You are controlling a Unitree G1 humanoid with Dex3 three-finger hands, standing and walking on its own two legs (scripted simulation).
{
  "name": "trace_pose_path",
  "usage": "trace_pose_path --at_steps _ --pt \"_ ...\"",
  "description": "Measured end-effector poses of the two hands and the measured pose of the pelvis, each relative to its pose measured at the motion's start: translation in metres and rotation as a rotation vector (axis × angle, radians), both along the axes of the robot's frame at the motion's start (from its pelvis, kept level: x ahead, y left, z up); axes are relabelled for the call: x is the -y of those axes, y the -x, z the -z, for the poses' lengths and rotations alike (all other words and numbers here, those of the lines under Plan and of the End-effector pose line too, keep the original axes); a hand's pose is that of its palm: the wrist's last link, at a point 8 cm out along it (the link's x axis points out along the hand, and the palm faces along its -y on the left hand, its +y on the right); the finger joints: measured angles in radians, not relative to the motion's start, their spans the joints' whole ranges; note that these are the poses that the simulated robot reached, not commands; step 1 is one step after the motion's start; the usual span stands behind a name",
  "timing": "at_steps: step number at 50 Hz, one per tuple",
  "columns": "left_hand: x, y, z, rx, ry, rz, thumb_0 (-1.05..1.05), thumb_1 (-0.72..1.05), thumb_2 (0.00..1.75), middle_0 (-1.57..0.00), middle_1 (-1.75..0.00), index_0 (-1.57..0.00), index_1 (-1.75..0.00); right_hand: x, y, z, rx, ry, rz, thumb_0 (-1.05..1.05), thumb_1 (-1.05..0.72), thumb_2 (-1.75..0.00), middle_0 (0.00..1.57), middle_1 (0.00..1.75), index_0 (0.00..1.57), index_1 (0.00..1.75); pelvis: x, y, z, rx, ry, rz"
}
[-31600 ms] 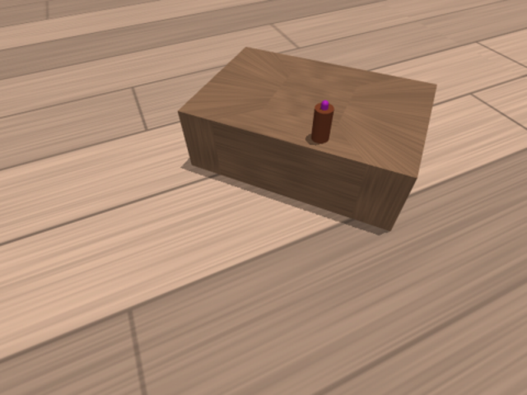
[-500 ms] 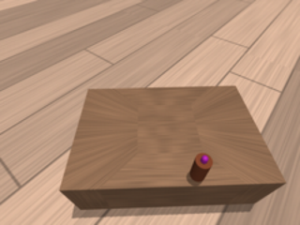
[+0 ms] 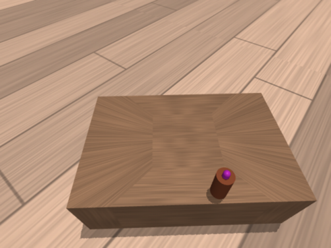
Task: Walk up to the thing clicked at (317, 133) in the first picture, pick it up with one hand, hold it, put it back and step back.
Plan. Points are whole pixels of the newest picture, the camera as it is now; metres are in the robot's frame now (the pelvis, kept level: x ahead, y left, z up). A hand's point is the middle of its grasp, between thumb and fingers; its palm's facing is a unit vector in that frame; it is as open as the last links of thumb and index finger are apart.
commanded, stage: stand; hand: right
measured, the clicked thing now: (222, 182) +0.41 -0.23 -0.33
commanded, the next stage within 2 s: step back in 0.56 s
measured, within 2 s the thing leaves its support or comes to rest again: neither
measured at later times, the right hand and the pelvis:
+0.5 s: hand out of the picture +0.08 -0.25 -0.16, palm faces -0.03 +0.94 -0.35, open 7.4 cm; pelvis +0.01 +0.00 +0.00, yaw +0 degrees
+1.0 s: hand out of the picture +0.03 -0.28 -0.17, palm faces -0.04 +0.91 -0.41, open 7.4 cm; pelvis -0.07 +0.00 -0.02, yaw +1 degrees
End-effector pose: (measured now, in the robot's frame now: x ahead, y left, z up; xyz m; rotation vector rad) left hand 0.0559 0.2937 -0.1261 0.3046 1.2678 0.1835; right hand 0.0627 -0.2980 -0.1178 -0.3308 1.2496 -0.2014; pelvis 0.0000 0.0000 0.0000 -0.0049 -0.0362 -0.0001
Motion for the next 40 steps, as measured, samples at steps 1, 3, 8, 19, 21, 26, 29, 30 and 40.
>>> trace_pose_path --at_steps 1,3,8,19,21,26,29,30,40 --pt "0.000 0.000 0.000 -0.002 0.000 0.001 0.00 0.91 0.89 -0.20 -0.30 -0.21 -0.30 0.000 0.000 0.000 -0.002 -0.001 0.000 0.01 -0.90 -0.90 0.20 0.30 0.20 0.30 0.000 0.000 0.000 -0.001 0.000 0.000" --pt "0.000 0.000 0.000 -0.005 -0.001 0.003 0.00 0.91 0.89 -0.20 -0.30 -0.21 -0.30 0.000 0.000 0.000 -0.004 -0.001 0.001 0.01 -0.90 -0.90 0.20 0.30 0.20 0.30 0.000 -0.001 0.000 -0.002 0.001 0.000" --pt "0.001 -0.003 0.001 -0.005 0.000 0.002 0.00 0.91 0.89 -0.20 -0.30 -0.21 -0.30 0.000 -0.003 0.000 -0.006 0.000 0.000 0.01 -0.90 -0.90 0.20 0.30 0.20 0.30 0.000 -0.003 0.000 -0.004 0.001 0.001" --pt "0.001 -0.015 -0.001 0.012 0.000 0.008 0.00 0.91 0.89 -0.20 -0.30 -0.21 -0.29 0.000 -0.012 0.000 0.009 0.002 -0.005 0.01 -0.90 -0.90 0.20 0.30 0.20 0.30 0.000 -0.008 0.000 -0.005 0.000 0.002" --pt "0.001 -0.017 -0.001 0.016 -0.001 0.008 0.00 0.91 0.89 -0.20 -0.30 -0.21 -0.29 0.000 -0.014 0.000 0.014 0.001 -0.006 0.01 -0.90 -0.90 0.20 0.30 0.20 0.30 0.000 -0.008 0.000 -0.004 -0.001 0.003" --pt "0.001 -0.019 -0.002 0.022 -0.002 0.008 0.00 0.91 0.89 -0.20 -0.30 -0.21 -0.29 -0.001 -0.016 0.000 0.021 -0.002 -0.009 0.01 -0.90 -0.90 0.20 0.30 0.20 0.30 0.000 -0.009 0.000 -0.003 -0.002 0.003" --pt "0.001 -0.020 -0.002 0.025 -0.003 0.003 0.00 0.91 0.89 -0.20 -0.30 -0.21 -0.29 0.000 -0.017 0.000 0.022 -0.005 -0.004 0.01 -0.90 -0.90 0.20 0.30 0.20 0.30 0.001 -0.008 0.001 -0.005 -0.002 0.005" --pt "0.000 -0.020 -0.002 0.029 -0.005 -0.002 0.00 0.91 0.89 -0.20 -0.30 -0.21 -0.29 0.001 -0.017 0.001 0.023 -0.006 0.002 0.01 -0.90 -0.90 0.20 0.30 0.20 0.30 0.001 -0.006 0.002 -0.007 -0.003 0.007" --pt "-0.007 -0.013 0.003 0.058 -0.077 0.035 0.00 0.91 0.89 -0.20 -0.30 -0.21 -0.29 0.031 -0.008 0.010 0.057 0.021 0.023 0.01 -0.90 -0.90 0.20 0.30 0.20 0.30 0.014 0.030 0.019 -0.009 -0.005 0.010"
